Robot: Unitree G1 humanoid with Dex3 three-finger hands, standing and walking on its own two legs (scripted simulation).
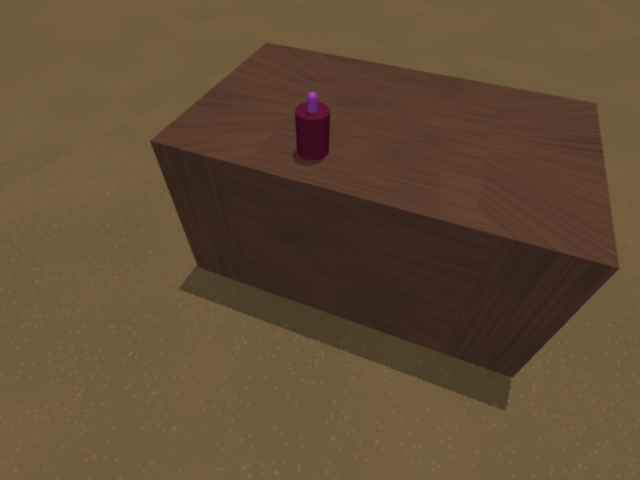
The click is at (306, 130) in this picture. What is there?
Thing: necked bottle
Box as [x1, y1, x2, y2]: [295, 92, 329, 159]
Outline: 309,92 307,95 307,101 298,105 295,109 297,152 300,156 306,159 319,159 325,156 328,152 329,109 326,105 317,101 316,93
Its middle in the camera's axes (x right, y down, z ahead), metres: -0.03 -0.31 +1.02
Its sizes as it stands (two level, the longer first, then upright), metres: 0.090 0.090 0.174
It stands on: a support 0.60 m high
